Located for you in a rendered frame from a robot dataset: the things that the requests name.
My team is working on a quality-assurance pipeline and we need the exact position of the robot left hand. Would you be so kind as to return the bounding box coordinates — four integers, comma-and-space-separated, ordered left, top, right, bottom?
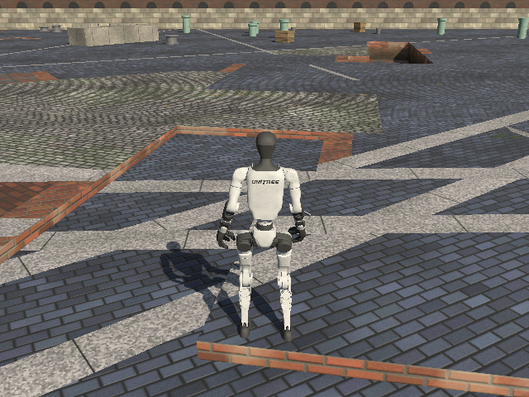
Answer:
217, 230, 235, 249

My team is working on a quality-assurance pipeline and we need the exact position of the robot right foot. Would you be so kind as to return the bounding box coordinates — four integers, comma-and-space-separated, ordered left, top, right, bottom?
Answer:
280, 321, 293, 342

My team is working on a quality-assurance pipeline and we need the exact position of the right robot forearm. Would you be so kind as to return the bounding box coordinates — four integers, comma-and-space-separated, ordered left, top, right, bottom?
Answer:
293, 201, 306, 231

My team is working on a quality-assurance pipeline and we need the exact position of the robot left shin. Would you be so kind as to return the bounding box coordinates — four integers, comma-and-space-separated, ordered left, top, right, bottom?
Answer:
239, 272, 251, 327

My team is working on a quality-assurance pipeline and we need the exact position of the robot right upper arm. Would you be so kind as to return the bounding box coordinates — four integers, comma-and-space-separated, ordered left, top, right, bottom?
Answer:
283, 167, 302, 213

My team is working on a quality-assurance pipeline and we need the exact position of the left robot forearm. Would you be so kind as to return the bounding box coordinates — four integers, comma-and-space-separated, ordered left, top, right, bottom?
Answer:
218, 200, 234, 233

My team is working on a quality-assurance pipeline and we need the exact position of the robot right hand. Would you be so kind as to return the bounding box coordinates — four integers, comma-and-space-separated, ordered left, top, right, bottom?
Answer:
288, 227, 306, 243

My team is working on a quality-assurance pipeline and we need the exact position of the robot left upper arm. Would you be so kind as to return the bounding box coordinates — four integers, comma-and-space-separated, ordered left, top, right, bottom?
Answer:
226, 167, 249, 213

